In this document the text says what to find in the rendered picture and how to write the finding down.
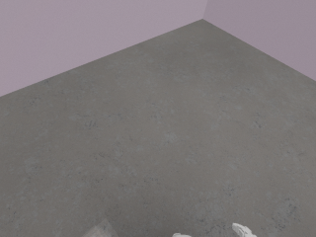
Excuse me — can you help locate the right robot hand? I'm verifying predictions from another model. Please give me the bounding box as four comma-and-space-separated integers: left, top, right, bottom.
232, 223, 257, 237

